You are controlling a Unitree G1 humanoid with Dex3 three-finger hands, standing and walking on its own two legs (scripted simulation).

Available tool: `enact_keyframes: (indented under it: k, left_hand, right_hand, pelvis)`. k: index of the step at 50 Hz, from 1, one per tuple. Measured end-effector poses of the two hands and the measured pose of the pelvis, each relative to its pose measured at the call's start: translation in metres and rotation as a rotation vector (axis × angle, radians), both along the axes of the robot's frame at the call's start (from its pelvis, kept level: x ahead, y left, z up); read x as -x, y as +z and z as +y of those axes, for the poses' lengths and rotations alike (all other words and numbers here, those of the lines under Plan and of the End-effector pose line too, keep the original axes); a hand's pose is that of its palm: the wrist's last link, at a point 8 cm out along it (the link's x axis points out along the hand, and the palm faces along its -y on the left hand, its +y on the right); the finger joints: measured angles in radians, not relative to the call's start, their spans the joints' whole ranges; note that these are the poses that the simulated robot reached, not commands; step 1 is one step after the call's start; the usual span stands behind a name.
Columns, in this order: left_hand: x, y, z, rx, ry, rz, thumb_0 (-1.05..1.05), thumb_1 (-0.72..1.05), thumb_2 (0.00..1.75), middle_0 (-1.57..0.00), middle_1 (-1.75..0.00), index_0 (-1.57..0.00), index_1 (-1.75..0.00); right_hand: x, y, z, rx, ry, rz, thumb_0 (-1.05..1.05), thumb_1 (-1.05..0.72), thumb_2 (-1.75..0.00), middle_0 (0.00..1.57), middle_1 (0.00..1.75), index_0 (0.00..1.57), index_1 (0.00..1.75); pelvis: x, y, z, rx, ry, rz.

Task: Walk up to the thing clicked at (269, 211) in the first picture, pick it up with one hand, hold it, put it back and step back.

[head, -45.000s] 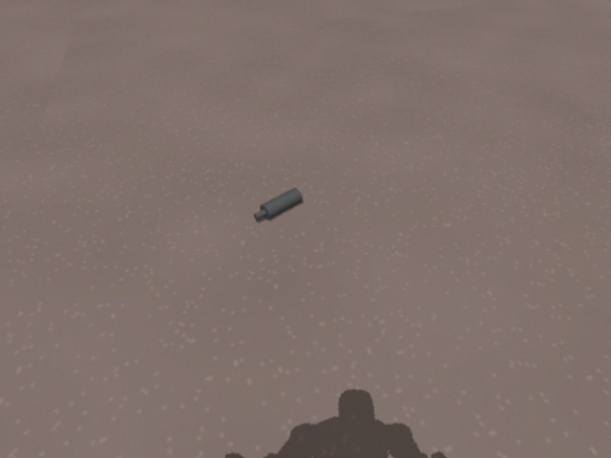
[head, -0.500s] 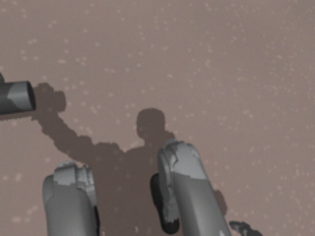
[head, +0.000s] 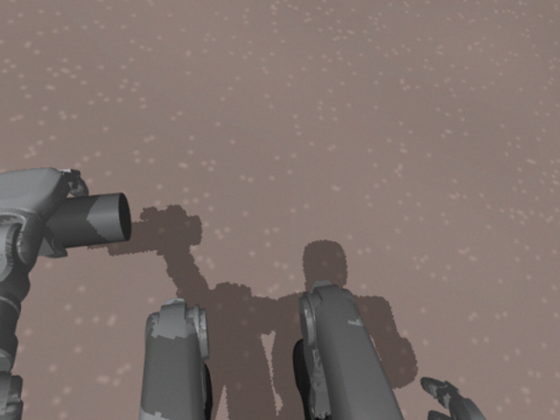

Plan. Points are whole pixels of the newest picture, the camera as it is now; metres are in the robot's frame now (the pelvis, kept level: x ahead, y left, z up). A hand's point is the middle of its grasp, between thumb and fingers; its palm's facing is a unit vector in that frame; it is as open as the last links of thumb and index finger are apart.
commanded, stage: lift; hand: left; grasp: from above
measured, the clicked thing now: (36, 226) +0.44 +0.33 -0.14
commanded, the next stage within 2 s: hold in 1.04 s
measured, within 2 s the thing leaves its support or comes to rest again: neither
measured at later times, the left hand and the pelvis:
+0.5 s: hand out of the picture +0.35 +0.25 +0.11, palm faces -0.47 -0.11 -0.88, open 10.2 cm; pelvis +0.02 -0.01 +0.18, yaw +3 degrees
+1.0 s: hand out of the picture +0.36 +0.24 +0.20, palm faces -0.44 -0.10 -0.89, open 10.3 cm; pelvis +0.05 +0.00 +0.27, yaw +3 degrees
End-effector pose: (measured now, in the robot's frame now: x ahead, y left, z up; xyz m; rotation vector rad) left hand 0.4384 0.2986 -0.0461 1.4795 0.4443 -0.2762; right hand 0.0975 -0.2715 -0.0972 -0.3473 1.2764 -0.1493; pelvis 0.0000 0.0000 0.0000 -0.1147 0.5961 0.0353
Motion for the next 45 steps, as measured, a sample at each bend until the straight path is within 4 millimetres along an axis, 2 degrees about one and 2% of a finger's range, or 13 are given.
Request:
enact_keyframes:
  k: [9,22,27,33,45]
  left_hand:
    - [0.029,0.080,-0.016,0.015,0.000,0.005,0.01,-0.01,0.46,-0.67,-0.54,-0.70,-0.51]
    - [0.073,0.191,-0.037,0.030,-0.004,0.022,0.00,0.00,0.46,-0.67,-0.53,-0.70,-0.51]
    - [0.082,0.218,-0.042,0.029,-0.002,0.032,0.00,-0.01,0.46,-0.67,-0.54,-0.70,-0.53]
    - [0.087,0.243,-0.050,0.014,-0.011,0.021,0.00,-0.01,0.46,-0.66,-0.57,-0.68,-0.55]
    - [0.075,0.291,-0.061,0.002,0.015,-0.010,0.00,-0.02,0.48,-0.65,-0.61,-0.67,-0.59]
  right_hand:
    - [-0.020,0.058,0.004,-0.018,-0.028,-0.086,0.00,-0.90,-0.90,0.20,0.30,0.20,0.30]
    - [-0.028,0.149,0.007,-0.047,-0.074,-0.191,0.00,-0.90,-0.90,0.20,0.30,0.20,0.30]
    - [-0.030,0.180,0.005,-0.046,-0.079,-0.224,0.00,-0.90,-0.90,0.20,0.30,0.20,0.30]
    - [-0.032,0.208,0.002,-0.043,-0.084,-0.242,0.00,-0.90,-0.90,0.20,0.30,0.20,0.30]
    - [-0.039,0.250,0.005,-0.058,-0.093,-0.249,0.00,-0.90,-0.90,0.20,0.30,0.20,0.30]
  pelvis:
    - [-0.005,0.064,-0.002,-0.025,0.008,-0.063]
    - [-0.015,0.160,-0.007,-0.064,0.014,-0.214]
    - [-0.020,0.190,-0.008,-0.073,0.017,-0.262]
    - [-0.027,0.217,-0.008,-0.081,0.018,-0.308]
    - [-0.043,0.261,-0.006,-0.096,0.011,-0.388]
